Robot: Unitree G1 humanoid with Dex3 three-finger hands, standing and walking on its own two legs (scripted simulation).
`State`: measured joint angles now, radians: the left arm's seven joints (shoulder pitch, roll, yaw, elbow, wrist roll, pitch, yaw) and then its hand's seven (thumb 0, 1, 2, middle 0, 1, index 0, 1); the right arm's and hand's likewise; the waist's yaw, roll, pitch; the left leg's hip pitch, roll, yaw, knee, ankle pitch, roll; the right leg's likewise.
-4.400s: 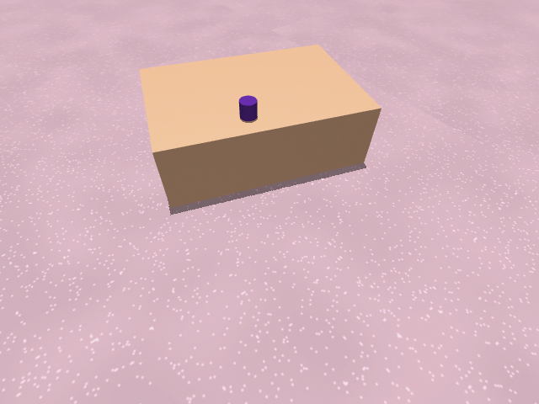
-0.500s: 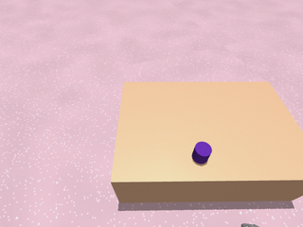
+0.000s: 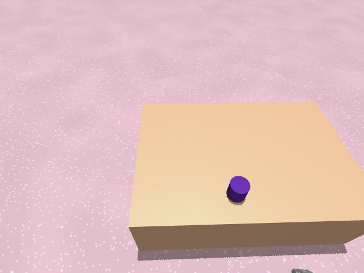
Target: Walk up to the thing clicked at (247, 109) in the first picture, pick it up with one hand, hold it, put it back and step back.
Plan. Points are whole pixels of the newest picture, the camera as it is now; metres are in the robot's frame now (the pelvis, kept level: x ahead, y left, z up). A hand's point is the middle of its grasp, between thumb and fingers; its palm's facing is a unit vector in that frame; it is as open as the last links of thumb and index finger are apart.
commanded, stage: walk up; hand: right
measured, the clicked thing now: (237, 189) +0.49 -0.26 -0.38
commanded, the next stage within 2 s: stand in 0.60 s
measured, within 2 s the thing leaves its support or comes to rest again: neither
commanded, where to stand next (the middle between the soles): +0.05 +0.00 m, yaw +0 degrees
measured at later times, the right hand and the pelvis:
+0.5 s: hand out of the picture +0.09 -0.25 -0.16, palm faces +0.00 +0.95 -0.32, open 7.4 cm; pelvis +0.01 +0.00 +0.00, yaw +0 degrees
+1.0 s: hand out of the picture +0.09 -0.26 -0.15, palm faces +0.00 +0.94 -0.35, open 7.4 cm; pelvis +0.01 -0.01 +0.00, yaw +0 degrees
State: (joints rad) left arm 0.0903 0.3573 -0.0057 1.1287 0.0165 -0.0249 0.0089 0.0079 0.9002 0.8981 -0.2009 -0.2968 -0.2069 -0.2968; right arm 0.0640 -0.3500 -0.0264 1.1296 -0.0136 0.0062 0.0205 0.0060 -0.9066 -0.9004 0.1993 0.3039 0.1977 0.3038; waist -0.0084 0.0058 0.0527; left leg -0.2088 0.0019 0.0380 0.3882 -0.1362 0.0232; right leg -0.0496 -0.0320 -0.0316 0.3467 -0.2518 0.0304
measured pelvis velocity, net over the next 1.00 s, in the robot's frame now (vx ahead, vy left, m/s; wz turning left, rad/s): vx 0.01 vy -0.01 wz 0.00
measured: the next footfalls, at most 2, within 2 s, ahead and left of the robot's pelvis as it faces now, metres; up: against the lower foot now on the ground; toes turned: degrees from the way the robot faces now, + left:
none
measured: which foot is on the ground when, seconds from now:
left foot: down 0.00-1.00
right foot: down 0.00-1.00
